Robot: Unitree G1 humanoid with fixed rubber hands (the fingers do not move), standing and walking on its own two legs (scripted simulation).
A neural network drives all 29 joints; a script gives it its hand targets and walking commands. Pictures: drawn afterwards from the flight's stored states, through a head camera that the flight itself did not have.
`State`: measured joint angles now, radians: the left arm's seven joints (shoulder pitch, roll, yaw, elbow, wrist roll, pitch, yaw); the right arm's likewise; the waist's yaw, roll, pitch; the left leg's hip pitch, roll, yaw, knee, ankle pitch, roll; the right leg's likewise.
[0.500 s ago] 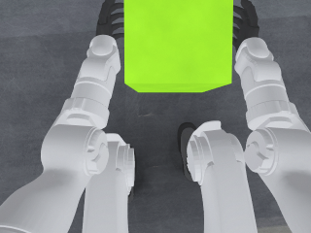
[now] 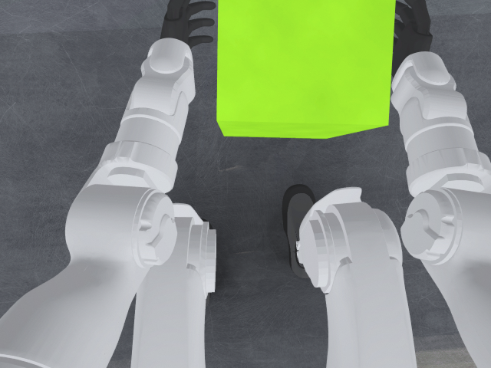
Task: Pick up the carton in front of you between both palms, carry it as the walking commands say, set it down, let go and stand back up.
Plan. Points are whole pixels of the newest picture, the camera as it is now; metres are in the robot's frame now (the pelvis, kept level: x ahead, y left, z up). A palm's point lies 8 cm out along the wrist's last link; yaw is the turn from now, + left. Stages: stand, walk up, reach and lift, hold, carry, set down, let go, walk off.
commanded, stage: set down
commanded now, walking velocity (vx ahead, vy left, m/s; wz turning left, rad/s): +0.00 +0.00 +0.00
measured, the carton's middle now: (287, 69) +0.50 -0.10 -0.24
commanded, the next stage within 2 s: let go in 1.60 s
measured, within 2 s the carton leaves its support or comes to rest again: rests again in 0.28 s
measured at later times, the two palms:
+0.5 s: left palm (143, 55) +0.53 +0.11 -0.19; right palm (409, 75) +0.46 -0.27 -0.19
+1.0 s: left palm out of the picture +0.55 +0.09 -0.04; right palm out of the picture +0.47 -0.28 -0.04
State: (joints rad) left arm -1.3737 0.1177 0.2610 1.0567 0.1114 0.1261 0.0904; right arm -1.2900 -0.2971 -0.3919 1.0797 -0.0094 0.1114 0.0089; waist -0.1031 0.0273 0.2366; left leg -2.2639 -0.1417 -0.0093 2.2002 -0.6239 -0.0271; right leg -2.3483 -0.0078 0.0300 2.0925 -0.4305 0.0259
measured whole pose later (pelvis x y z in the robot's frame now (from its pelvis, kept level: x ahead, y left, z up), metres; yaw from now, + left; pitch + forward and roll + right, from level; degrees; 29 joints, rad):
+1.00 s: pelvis +0.01 -0.01 +0.08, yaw -1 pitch +44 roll +2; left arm -1.16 0.24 0.17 0.91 -0.05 0.13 0.11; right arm -1.04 -0.29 -0.29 0.86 0.11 0.08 -0.04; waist -0.10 0.04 0.01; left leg -2.07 -0.09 -0.01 1.93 -0.63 -0.03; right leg -2.18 0.03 0.04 1.85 -0.44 0.02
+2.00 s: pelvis +0.10 -0.03 +0.34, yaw -2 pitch +31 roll +2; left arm -0.37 0.12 0.17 0.58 0.08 0.07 0.05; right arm -0.33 -0.22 -0.19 0.58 -0.04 0.05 0.09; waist -0.06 0.01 -0.07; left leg -1.03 -0.04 -0.06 0.87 -0.39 -0.03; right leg -1.13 0.03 0.03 0.85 -0.27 -0.02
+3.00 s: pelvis +0.14 -0.01 +0.40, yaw -4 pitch -1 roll -1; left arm 0.19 0.26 0.04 0.62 0.04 0.05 0.01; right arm 0.21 -0.28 -0.05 0.54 -0.04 0.09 -0.01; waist -0.01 0.03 0.03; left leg -0.13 -0.02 -0.07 0.52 -0.36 0.01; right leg -0.23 0.03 0.04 0.51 -0.26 0.00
